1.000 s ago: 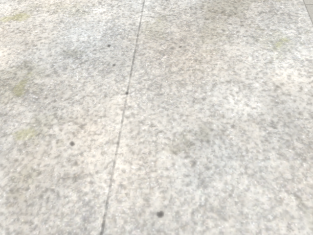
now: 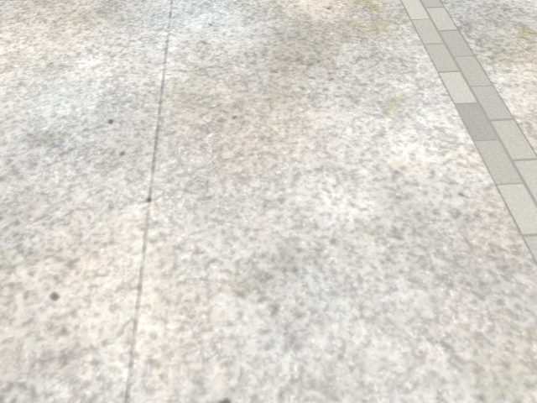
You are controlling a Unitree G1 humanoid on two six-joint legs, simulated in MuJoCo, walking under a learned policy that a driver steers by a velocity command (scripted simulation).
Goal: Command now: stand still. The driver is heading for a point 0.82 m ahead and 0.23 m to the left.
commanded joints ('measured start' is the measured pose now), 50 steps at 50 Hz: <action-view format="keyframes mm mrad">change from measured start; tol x32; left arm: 1 6 107 29 -49 -1 -15 3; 50 -63 146 58 81 1 -138 -40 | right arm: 1 3 -103 -23 -29 1 -10 -8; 17 378 -259 -68 110 10 -115 56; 50 128 -78 -28 -48 31 -29 8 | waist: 1 4 -14 -26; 34 -65 101 118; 41 144 -221 -463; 50 -19 -56 24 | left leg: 1 27 0 7 -52 170 12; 11 -256 -16 70 257 -206 99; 15 208 -35 73 -70 31 139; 17 358 343 -643 -377 -248 339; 33 221 192 -26 -430 331 242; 38 277 177 27 -37 928 183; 41 -412 -74 -90 798 -258 99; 50 -405 118 -55 600 117 86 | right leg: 1 -33 -60 62 -125 186 -24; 9 -53 -220 338 -336 -539 -166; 13 -96 -271 362 -343 -364 -191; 19 -634 -61 71 573 -125 -42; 36 -331 -45 -88 -30 295 -58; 39 324 -110 3 -2 264 -161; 40 703 -406 490 -81 35 -316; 50 -19 -275 -21 -474 275 -199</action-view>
